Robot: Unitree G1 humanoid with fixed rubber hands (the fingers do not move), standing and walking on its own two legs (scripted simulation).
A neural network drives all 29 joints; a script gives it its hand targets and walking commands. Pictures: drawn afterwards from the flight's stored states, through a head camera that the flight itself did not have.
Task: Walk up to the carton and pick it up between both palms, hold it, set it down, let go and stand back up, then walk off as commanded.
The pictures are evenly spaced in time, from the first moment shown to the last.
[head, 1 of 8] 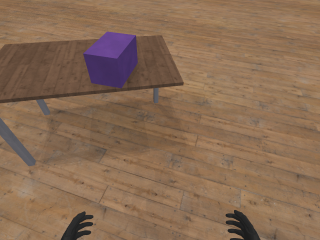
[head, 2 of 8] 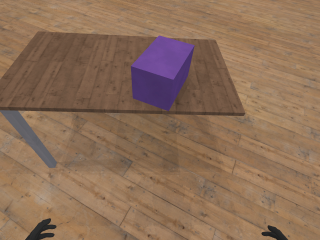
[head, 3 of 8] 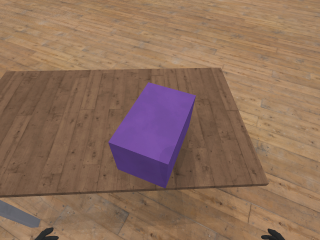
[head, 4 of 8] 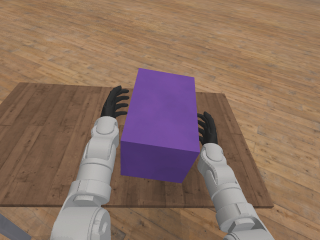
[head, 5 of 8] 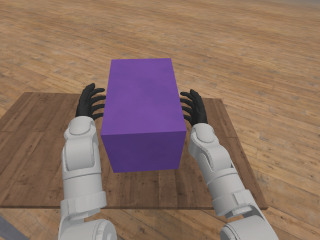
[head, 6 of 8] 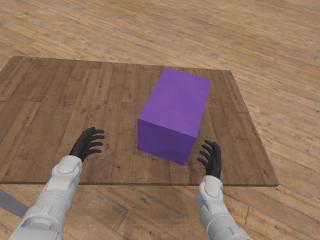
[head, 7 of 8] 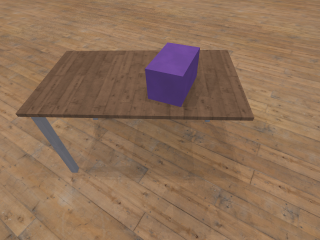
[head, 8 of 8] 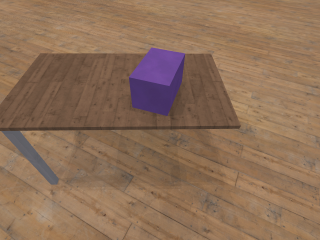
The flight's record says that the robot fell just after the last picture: no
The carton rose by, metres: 0.26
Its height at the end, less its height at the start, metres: +0.00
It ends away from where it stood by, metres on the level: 0.06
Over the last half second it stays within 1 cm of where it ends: yes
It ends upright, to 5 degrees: yes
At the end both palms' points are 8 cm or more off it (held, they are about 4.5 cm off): yes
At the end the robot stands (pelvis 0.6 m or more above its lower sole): yes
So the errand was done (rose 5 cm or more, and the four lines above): yes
